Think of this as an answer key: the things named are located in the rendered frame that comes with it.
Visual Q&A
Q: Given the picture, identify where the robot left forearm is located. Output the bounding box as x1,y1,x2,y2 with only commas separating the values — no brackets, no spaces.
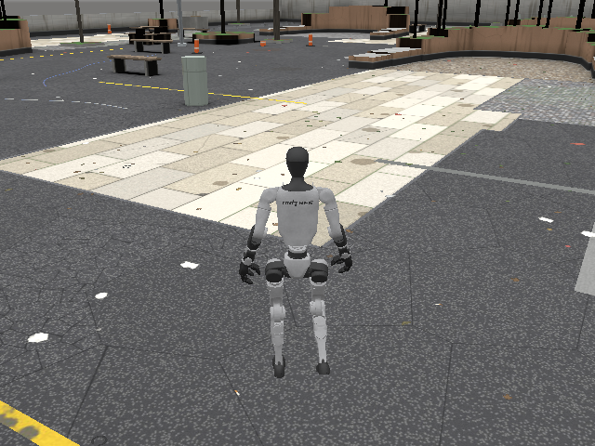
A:
242,225,261,266

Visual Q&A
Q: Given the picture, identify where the robot right hand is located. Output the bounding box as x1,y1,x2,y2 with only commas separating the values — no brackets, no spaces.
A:
331,256,352,273

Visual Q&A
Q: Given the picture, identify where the right robot foot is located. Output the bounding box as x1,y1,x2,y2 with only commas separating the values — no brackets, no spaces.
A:
316,360,330,374

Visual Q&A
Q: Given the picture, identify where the left robot thigh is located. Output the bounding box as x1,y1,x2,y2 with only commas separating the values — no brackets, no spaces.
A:
265,258,285,322

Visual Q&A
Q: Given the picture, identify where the right robot upper arm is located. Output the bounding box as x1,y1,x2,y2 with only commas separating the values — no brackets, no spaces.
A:
317,187,343,238

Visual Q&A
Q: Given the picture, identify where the left robot upper arm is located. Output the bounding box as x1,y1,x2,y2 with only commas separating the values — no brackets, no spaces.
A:
252,187,279,240

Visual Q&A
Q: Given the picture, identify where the robot right forearm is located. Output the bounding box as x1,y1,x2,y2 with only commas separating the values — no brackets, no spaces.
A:
333,223,350,259

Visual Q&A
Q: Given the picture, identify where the robot left hand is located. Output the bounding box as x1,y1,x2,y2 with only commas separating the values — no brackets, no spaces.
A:
239,262,260,284

